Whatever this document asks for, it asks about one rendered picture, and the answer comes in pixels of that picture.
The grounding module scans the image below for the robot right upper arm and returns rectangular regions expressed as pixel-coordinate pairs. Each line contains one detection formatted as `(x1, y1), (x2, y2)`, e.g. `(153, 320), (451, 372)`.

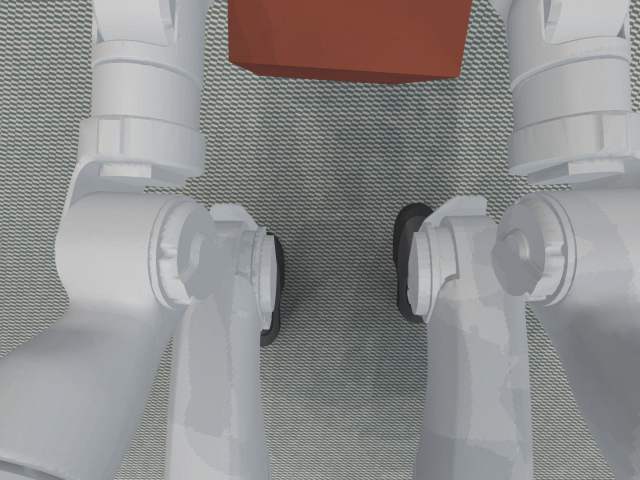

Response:
(491, 187), (640, 480)

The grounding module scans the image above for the robot left upper arm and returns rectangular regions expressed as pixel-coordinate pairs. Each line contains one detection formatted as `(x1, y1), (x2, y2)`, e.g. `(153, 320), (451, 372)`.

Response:
(0, 191), (223, 480)

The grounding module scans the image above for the robot left thigh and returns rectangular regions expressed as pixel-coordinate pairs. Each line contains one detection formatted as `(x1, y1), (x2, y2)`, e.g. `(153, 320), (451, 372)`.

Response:
(164, 220), (277, 480)

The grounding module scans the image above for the robot left forearm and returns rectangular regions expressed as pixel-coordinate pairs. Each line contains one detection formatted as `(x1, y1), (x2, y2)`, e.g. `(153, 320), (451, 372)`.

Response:
(55, 0), (214, 275)

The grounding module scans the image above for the left robot foot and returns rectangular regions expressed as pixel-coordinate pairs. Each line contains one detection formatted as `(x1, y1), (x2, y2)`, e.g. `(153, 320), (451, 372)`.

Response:
(260, 232), (285, 347)

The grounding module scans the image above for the carton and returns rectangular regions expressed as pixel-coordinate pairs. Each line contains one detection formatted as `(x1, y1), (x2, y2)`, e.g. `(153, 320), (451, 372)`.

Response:
(228, 0), (472, 85)

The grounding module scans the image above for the robot right forearm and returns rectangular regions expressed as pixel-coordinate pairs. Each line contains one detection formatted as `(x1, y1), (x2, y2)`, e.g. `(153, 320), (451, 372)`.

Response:
(488, 0), (640, 190)

